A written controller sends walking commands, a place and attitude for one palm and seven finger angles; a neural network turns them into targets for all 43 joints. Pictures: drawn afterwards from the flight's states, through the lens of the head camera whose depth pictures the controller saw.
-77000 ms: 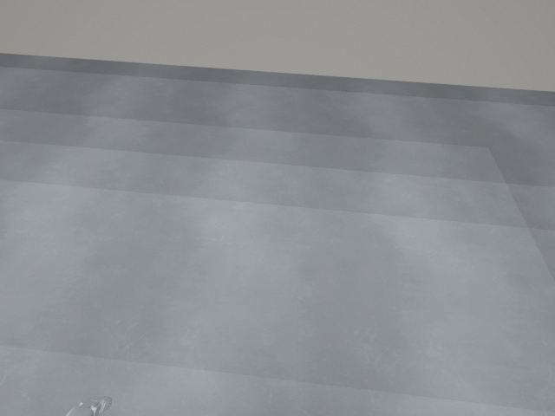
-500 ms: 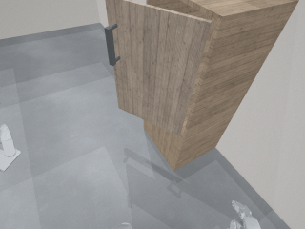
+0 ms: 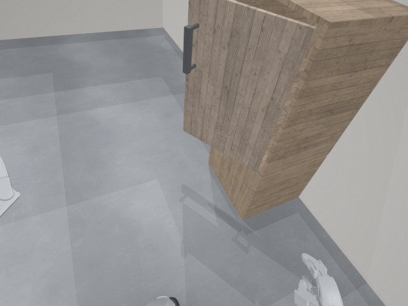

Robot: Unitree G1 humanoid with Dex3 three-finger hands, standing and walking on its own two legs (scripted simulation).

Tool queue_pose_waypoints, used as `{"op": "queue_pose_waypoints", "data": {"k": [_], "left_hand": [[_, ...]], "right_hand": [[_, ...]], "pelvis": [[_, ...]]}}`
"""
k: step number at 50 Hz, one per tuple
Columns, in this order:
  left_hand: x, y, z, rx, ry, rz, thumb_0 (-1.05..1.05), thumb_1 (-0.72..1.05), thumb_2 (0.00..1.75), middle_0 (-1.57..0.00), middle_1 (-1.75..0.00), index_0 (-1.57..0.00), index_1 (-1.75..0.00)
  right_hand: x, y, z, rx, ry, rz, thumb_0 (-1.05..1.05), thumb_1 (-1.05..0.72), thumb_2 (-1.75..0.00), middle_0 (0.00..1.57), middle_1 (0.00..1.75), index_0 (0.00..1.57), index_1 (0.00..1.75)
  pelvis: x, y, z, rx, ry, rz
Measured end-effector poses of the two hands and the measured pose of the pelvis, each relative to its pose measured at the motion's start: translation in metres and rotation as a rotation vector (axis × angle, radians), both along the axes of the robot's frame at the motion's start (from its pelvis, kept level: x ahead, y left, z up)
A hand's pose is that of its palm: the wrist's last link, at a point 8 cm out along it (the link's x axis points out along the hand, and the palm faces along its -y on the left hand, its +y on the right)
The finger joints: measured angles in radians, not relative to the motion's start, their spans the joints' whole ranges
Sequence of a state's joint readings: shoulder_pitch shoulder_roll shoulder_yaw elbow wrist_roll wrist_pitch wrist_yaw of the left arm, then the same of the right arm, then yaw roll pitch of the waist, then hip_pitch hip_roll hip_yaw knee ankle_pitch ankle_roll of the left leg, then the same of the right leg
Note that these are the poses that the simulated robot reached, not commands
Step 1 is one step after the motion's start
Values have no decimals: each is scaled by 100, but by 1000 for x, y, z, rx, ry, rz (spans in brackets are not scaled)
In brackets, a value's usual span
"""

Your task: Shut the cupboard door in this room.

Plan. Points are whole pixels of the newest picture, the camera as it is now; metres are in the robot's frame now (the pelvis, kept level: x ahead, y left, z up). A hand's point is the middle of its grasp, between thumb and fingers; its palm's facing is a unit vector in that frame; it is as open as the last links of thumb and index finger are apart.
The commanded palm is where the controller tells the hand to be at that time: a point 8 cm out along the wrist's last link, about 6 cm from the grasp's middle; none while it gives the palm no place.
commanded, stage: step back with the hand held close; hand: left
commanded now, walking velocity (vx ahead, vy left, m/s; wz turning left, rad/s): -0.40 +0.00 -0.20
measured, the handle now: (191, 49) +0.88 +0.09 +0.09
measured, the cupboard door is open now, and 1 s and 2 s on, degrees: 30 30 30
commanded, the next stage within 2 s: stop stepping back and stand still in 0.12 s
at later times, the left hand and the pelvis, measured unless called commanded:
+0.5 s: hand out of the picture +0.07 +0.28 +0.20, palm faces +0.23 -0.85 -0.48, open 7.4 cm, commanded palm +0.04 +0.33 +0.19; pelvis -0.16 +0.07 +0.00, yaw -13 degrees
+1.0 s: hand out of the picture +0.02 +0.32 +0.19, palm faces +0.30 -0.80 -0.52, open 7.4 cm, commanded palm -0.02 +0.36 +0.19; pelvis -0.22 +0.10 +0.00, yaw -12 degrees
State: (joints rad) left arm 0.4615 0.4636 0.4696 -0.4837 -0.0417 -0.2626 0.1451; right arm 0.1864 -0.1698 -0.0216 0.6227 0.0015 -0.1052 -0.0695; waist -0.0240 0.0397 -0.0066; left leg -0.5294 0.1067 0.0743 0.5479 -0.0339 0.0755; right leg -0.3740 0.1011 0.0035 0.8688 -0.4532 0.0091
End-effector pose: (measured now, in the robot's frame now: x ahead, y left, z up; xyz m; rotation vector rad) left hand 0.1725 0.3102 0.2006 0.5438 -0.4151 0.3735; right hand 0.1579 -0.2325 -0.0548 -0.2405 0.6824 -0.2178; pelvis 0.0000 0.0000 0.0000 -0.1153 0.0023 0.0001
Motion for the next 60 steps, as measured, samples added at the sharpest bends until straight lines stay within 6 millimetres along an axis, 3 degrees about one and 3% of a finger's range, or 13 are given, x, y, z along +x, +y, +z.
{"op": "queue_pose_waypoints", "data": {"k": [7,11,17,21,24,26,29,33,38,42,46,51,60], "left_hand": [[-46,-2,-9,-48,15,-20,1,89,90,-21,-30,-21,-30],[-46,-1,-5,-86,-38,-93,1,88,90,-21,-30,-21,-30],[-52,17,-3,-54,25,-167,1,88,90,-21,-30,-21,-30],[-92,19,3,-38,126,-193,1,89,90,-21,-30,-21,-30],[-128,18,9,41,108,-211,1,89,90,-21,-30,-21,-30],[-141,22,17,28,39,-216,1,88,90,-22,-30,-22,-30],[-145,40,21,-55,-47,-164,1,88,90,-22,-30,-22,-30],[-138,59,9,-143,-42,-115,1,88,90,-21,-30,-21,-30],[-143,58,-5,-65,42,-197,1,89,90,-21,-30,-21,-30],[-161,48,2,28,110,-254,1,89,90,-21,-30,-21,-30],[-176,45,12,101,115,-213,1,88,90,-22,-30,-22,-30],[-184,50,6,70,87,-105,1,88,90,-22,-30,-22,-30],[-174,47,-2,-43,57,-133,1,88,90,-21,-30,-21,-30]], "right_hand": [[-31,21,-6,21,-7,53,1,-90,-90,20,30,20,30],[-68,28,-5,-1,35,-2,1,-90,-89,20,30,21,30],[-131,36,6,14,8,-117,1,-90,-89,20,30,21,30],[-180,41,15,29,6,-149,1,-90,-89,20,30,20,30],[-212,39,5,11,25,-146,1,-90,-90,20,30,20,30],[-235,40,-3,-6,90,-157,1,-90,-90,20,30,20,30],[-267,46,-6,-11,150,-200,1,-90,-90,20,30,20,30],[-296,57,-7,-34,146,-249,2,-90,-90,20,30,20,30],[-320,79,-14,5,99,-304,2,-90,-90,20,30,20,30],[-336,99,-17,78,131,-287,1,-90,-90,20,30,20,30],[-340,104,-31,123,177,-251,1,-90,-90,20,30,20,30],[-330,87,-52,117,216,-198,1,-90,-89,20,30,21,30],[-287,56,-15,-19,93,-194,2,-90,-90,20,30,20,30]], "pelvis": [[-42,12,-4,50,8,-93],[-55,28,-1,64,-3,-117],[-100,47,4,16,-18,-132],[-127,56,15,21,-15,-157],[-152,63,4,99,-13,-207],[-165,71,4,100,-29,-219],[-174,80,11,109,-22,-215],[-185,98,10,110,-10,-209],[-208,113,2,121,-42,-222],[-216,110,11,103,-42,-233],[-218,101,9,86,-32,-222],[-224,96,-1,104,-43,-207],[-208,101,5,106,-47,-195]]}}
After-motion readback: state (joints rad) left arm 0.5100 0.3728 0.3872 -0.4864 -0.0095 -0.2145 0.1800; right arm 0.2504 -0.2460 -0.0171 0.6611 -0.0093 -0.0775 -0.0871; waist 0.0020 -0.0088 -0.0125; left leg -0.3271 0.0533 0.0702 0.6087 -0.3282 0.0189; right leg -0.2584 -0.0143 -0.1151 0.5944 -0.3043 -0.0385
